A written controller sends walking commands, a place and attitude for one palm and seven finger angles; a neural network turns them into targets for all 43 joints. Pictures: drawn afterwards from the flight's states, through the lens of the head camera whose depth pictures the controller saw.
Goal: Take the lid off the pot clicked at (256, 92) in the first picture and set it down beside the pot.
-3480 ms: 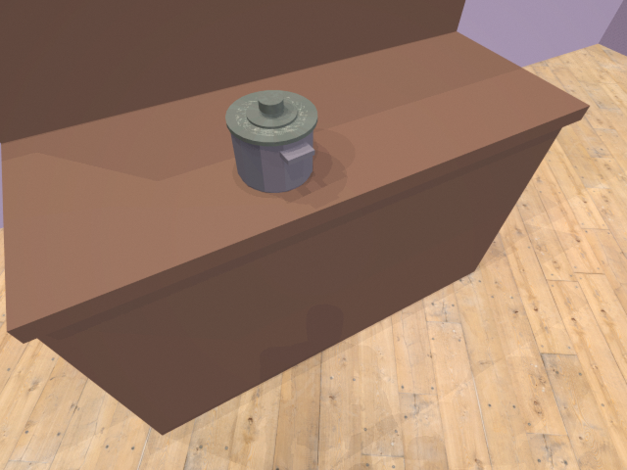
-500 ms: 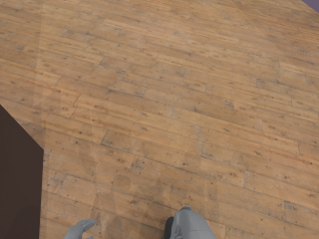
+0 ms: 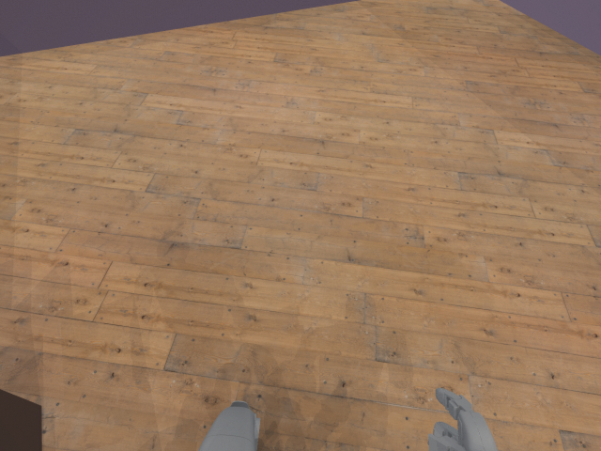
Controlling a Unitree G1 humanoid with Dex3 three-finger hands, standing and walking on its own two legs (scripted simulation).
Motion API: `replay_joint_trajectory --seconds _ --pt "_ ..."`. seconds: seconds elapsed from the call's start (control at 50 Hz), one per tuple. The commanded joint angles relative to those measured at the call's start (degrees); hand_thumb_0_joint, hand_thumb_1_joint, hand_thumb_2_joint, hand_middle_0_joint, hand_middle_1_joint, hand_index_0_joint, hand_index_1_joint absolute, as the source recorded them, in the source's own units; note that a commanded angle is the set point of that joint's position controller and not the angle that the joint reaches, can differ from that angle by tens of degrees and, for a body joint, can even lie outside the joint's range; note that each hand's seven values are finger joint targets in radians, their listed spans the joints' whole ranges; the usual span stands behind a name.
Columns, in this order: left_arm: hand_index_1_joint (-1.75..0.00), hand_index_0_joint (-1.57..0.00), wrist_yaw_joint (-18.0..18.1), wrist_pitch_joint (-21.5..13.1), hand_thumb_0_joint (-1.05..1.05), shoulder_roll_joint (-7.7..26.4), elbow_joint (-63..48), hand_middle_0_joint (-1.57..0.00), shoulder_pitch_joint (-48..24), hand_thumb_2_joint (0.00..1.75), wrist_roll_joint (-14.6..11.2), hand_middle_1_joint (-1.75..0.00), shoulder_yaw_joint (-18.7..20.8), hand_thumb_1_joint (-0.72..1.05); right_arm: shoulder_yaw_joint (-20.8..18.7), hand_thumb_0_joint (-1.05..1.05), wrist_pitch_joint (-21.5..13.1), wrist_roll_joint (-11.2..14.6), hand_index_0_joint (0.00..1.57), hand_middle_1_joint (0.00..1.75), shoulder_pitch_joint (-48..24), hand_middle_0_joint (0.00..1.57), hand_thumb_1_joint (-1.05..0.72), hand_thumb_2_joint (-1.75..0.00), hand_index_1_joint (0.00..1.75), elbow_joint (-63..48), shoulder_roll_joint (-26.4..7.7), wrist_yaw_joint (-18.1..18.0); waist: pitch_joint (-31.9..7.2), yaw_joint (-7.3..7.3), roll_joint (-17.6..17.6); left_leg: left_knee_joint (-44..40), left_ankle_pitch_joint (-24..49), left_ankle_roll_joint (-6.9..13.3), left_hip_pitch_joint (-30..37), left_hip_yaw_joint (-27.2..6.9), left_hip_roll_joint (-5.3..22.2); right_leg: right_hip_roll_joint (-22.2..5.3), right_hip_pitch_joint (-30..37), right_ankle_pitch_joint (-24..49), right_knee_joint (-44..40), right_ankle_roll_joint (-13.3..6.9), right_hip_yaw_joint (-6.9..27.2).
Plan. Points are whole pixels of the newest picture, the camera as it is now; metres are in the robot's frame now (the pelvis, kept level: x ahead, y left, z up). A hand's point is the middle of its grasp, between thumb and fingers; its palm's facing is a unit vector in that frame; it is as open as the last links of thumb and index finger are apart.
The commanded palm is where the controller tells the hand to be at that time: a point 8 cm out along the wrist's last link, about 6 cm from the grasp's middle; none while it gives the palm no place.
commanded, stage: walk to a spot facing it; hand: left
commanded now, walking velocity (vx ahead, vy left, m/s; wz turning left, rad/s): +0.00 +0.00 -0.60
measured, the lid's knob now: out of the picture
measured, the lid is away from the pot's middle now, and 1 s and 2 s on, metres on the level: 0.00 0.00 0.00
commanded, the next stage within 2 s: none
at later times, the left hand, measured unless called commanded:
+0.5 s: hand (203, 357) +0.26 +0.20 -0.16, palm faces -0.31 -0.92 -0.26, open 7.3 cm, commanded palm none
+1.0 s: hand (246, 341) +0.31 +0.14 -0.18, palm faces -0.56 -0.81 -0.18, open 7.3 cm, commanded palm none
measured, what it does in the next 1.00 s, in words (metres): walks ahead, turning right: left foot, then right foot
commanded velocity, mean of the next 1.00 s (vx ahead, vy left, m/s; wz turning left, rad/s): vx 0.00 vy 0.00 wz -0.60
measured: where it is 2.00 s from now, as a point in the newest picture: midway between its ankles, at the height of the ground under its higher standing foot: outside the picture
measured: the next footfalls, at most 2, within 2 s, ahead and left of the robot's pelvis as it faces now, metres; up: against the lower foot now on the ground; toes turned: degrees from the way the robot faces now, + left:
left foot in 0.10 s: +0.17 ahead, +0.15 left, +0.00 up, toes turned +0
right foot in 0.56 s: +0.11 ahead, -0.12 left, +0.00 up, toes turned -29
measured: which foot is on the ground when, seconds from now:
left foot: up 0.00-0.08, down 0.10-0.56, up 0.58-0.94, down 0.96-1.00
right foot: down 0.00-0.10, up 0.12-0.54, down 0.56-0.96, up 0.98-1.00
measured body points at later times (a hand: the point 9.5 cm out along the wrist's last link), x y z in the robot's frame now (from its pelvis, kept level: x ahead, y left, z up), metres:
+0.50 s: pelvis +0.09 +0.03 +0.00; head +0.13 +0.02 +0.44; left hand +0.28 +0.25 -0.14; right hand +0.04 -0.23 -0.15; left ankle +0.13 +0.15 -0.74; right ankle +0.07 -0.11 -0.71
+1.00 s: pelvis +0.12 +0.04 -0.01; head +0.16 +0.04 +0.44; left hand +0.34 +0.18 -0.17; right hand +0.05 -0.22 -0.13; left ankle +0.20 +0.10 -0.74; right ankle +0.07 -0.09 -0.72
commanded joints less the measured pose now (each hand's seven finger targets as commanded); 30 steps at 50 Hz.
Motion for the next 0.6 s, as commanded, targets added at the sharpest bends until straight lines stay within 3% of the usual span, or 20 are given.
replay_joint_trajectory --seconds 0.0,0.02,0.04,0.06,0.08,0.1,0.12,0.16,0.18,0.22,0.28,0.34,0.44,0.46,0.48,0.5,0.52,0.54,0.56,0.58 --pt "-0.3 -0.2 1.2 -0.6 0.0 9.4 -4.0 -0.2 2.7 0.9 -0.2 -0.3 2.6 0.9 -0.7 0.0 -1.6 0.5 0.2 0.3 -0.3 0.2 -0.9 -0.9 0.3 -4.4 -4.5 -0.8 -5.8 -1.71 -6.2 -11.4 -1.0 0.6 8.9 3.0 -4.8 -13.3 5.8 44.2 1.9 -5.5 15.3" --pt "-0.3 -0.2 1.3 -0.4 0.0 9.8 -4.7 -0.2 1.3 0.9 -0.5 -0.3 2.7 0.9 -0.9 0.0 -1.7 0.4 0.2 0.3 4.2 0.2 -0.9 -0.9 0.3 -3.2 -5.6 -1.4 -8.0 -4.3 -5.5 -17.5 3.4 1.0 16.8 3.8 -5.4 -11.8 3.8 44.9 5.9 -3.7 13.6" --pt "-0.3 -0.2 1.4 -0.3 0.0 9.2 -5.1 -0.2 0.8 0.9 -1.0 -0.3 2.7 0.9 -1.4 0.0 -1.8 0.1 0.2 0.3 10.4 0.2 -0.9 -0.9 0.3 -1.4 -8.2 -1.9 -11.4 -6.94 -4.4 -21.9 12.5 2.2 31.3 1.3 -1.4 -9.1 -4.1 36.7 12.1 -1.0 11.9" --pt "-0.3 -0.2 1.3 -0.3 0.0 5.9 -5.5 -0.2 2.5 0.9 -1.8 -0.3 2.3 0.9 -2.8 0.0 -2.0 -0.5 0.2 0.3 15.9 0.2 -0.9 -0.9 0.3 -0.3 -14.5 -2.2 -17.3 -8.65 10.4 -21.0 30.2 7.8 46.0 -15.4 15.5 -1.1 -16.9 5.4 26.2 3.1 4.6" --pt "-0.3 -0.2 1.2 -0.6 0.0 5.0 -5.2 -0.2 4.9 0.9 -1.5 -0.3 1.8 0.9 -2.6 0.0 -1.3 -0.2 0.2 0.3 18.8 0.2 -0.9 -0.9 0.3 0.1 -16.5 -2.0 -19.4 -8.14 15.8 -19.6 47.6 14.1 47.6 -22.3 25.9 -1.0 -22.7 -19.2 42.0 4.9 0.2" --pt "-0.3 -0.2 1.5 0.1 0.0 7.1 -5.0 -0.2 4.8 0.9 -1.0 -0.3 1.9 0.9 -1.9 0.0 -0.4 0.1 0.2 0.3 16.1 0.2 -0.9 -0.9 0.3 -1.2 -14.1 -1.5 -14.7 -7.35 8.8 -19.1 48.5 15.6 41.7 -16.4 24.9 -4.9 -23.1 -17.7 47.0 5.4 0.7" --pt "-0.3 -0.2 1.4 0.7 0.0 6.6 -4.5 -0.2 4.3 0.9 -0.4 -0.3 2.3 0.9 -0.7 0.0 -0.8 -0.1 0.2 0.3 11.9 0.2 -0.9 -0.9 0.3 -1.8 -10.5 -1.6 -11.0 -5.48 7.9 -22.3 42.9 13.7 34.3 -12.3 21.8 -5.5 -22.8 -13.7 48.5 6.6 0.1" --pt "-0.3 -0.2 0.4 2.4 0.0 5.4 -5.0 -0.2 1.6 0.9 0.3 -0.3 2.4 0.9 0.2 0.0 -0.8 -0.2 0.2 0.3 7.4 0.2 -0.9 -0.9 0.3 -2.2 -8.4 -1.8 -4.0 -3.69 12.3 -26.0 31.9 11.3 24.1 -5.5 16.7 -7.2 -22.4 -8.9 49.3 7.4 -1.5" --pt "-0.3 -0.2 0.0 3.3 0.0 4.9 -5.1 -0.2 1.8 0.9 0.3 -0.3 2.3 0.9 0.4 0.0 -0.7 -0.1 0.2 0.3 6.3 0.2 -0.9 -0.9 0.3 -1.9 -7.6 -1.8 -2.9 -2.83 14.0 -27.0 28.9 10.5 22.1 -1.6 14.9 -7.6 -21.9 -6.5 48.5 7.5 -2.1" --pt "-0.3 -0.2 -0.5 4.3 0.0 4.1 -5.2 -0.2 2.4 0.9 0.0 -0.3 2.2 0.9 0.2 0.0 -0.5 0.0 0.2 0.3 5.4 0.2 -0.9 -0.9 0.3 -1.8 -7.9 -1.8 -3.8 -1.82 13.6 -27.7 24.0 10.4 20.7 2.7 13.7 -8.5 -20.8 -3.8 46.4 7.7 -3.4" --pt "-0.3 -0.2 -1.0 5.4 0.0 3.1 -6.4 -0.2 -0.5 0.9 0.0 -0.3 2.2 0.9 -0.8 0.0 0.1 0.0 0.2 0.3 5.9 0.2 -0.9 -0.9 0.3 -1.5 -9.1 -1.7 -2.6 -2.52 13.3 -30.0 11.8 10.6 19.4 5.3 13.7 -9.7 -20.0 -2.5 38.7 8.0 -5.3" --pt "-0.3 -0.2 -1.2 5.6 0.0 2.5 -8.0 -0.2 -5.1 0.9 0.2 -0.3 2.0 0.9 -1.8 0.0 0.5 -0.3 0.2 0.3 8.4 0.2 -0.9 -0.9 0.3 -0.6 -10.3 -1.5 -1.5 -4.21 11.3 -31.2 6.4 10.9 20.5 5.8 14.9 -10.4 -19.6 -1.8 30.6 8.2 -6.8" --pt "-0.3 -0.2 -1.1 4.1 0.0 2.3 -9.5 -0.2 -9.4 0.9 0.2 -0.3 1.3 0.9 -3.3 0.0 0.9 -0.8 0.2 0.3 11.7 0.2 -0.9 -0.9 0.3 0.8 -12.4 -1.0 -3.9 -6.17 11.5 -25.5 13.6 10.6 25.6 8.4 16.9 -8.9 -14.3 -3.1 16.2 6.9 -9.5" --pt "-0.3 -0.2 -1.0 3.7 0.0 2.5 -9.4 -0.2 -9.5 0.9 0.2 -0.3 1.3 0.9 -3.5 0.0 1.0 -0.8 0.2 0.3 12.3 0.2 -0.9 -0.9 0.3 1.1 -12.9 -0.9 -5.2 -6.12 10.7 -22.6 15.6 9.8 26.5 9.1 16.6 -8.2 -12.0 -2.7 12.3 6.4 -10.2" --pt "-0.3 -0.2 -0.9 3.3 0.0 3.1 -9.0 -0.2 -7.6 0.9 0.2 -0.3 1.4 0.9 -3.7 0.0 1.2 -0.8 0.2 0.3 12.5 0.2 -0.9 -0.9 0.3 1.0 -13.0 -0.9 -6.3 -5.07 9.5 -18.3 15.8 8.0 25.8 10.8 15.9 -7.4 -7.7 0.9 7.2 5.7 -10.6" --pt "-0.3 -0.2 -0.6 2.7 0.0 5.3 -8.0 -0.2 -4.4 0.9 0.3 -0.3 1.7 0.9 -3.5 0.0 1.4 -0.5 0.2 0.3 13.2 0.2 -0.9 -0.9 0.3 1.0 -12.1 -0.6 -8.0 -3.37 5.5 -10.3 13.5 4.9 22.1 13.5 13.7 -7.2 0.1 7.1 0.2 4.7 -10.2" --pt "-0.3 -0.2 0.1 1.8 0.0 11.9 -6.9 -0.2 -0.5 0.9 0.9 -0.3 3.0 0.9 -2.5 0.0 1.7 -0.1 0.2 0.3 14.0 0.2 -0.9 -0.9 0.3 -0.2 -8.2 -0.2 -9.9 -1.06 -11.2 2.8 -5.2 1.5 8.2 15.7 8.4 -18.3 11.5 19.3 -6.3 0.5 5.0" --pt "-0.3 -0.2 1.0 1.8 0.0 17.2 -6.0 -0.2 2.6 0.9 0.1 -0.3 4.0 0.9 -1.4 0.0 2.1 -0.2 0.2 0.3 10.7 0.2 -0.9 -0.9 0.3 -2.9 -6.1 -0.4 -10.1 0.65 -19.0 15.8 -25.3 -0.6 -2.9 10.5 1.2 -29.0 12.8 39.1 -6.7 -6.0 21.1" --pt "-0.3 -0.2 1.7 2.2 0.0 16.6 -5.8 -0.2 3.5 0.9 -0.5 -0.3 4.0 0.9 -1.8 0.0 2.5 0.1 0.2 0.3 9.4 0.2 -0.9 -0.9 0.3 -2.9 -7.8 -1.1 -10.2 0.83 -13.4 20.3 -23.6 0.5 -3.2 2.8 2.0 -28.6 11.1 39.6 -5.7 -8.7 17.0" --pt "-0.3 -0.2 2.0 2.1 0.0 14.3 -6.4 -0.2 0.0 0.9 -0.5 -0.3 3.8 0.9 -1.8 0.0 2.7 0.2 0.2 0.3 9.5 0.2 -0.9 -0.9 0.3 -2.0 -8.1 -1.1 -8.9 -0.75 -13.3 21.9 -19.2 0.6 -3.8 1.1 2.8 -24.8 8.3 33.0 -6.9 -7.5 14.5"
